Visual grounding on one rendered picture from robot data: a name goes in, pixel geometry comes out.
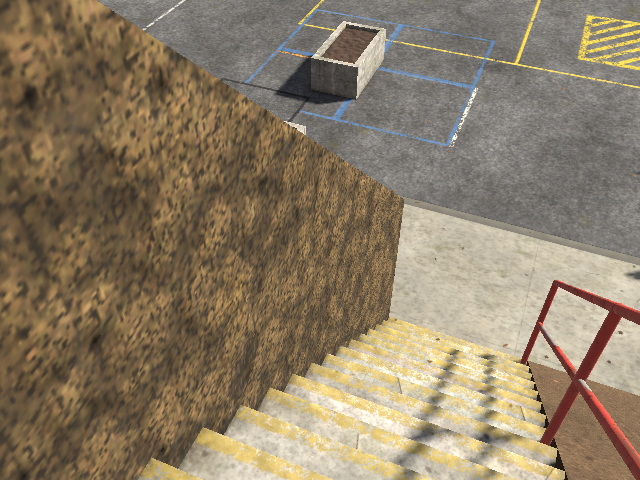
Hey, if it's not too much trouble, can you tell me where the stairs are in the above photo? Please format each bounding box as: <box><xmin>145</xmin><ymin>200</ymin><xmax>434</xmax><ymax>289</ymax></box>
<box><xmin>137</xmin><ymin>317</ymin><xmax>565</xmax><ymax>480</ymax></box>

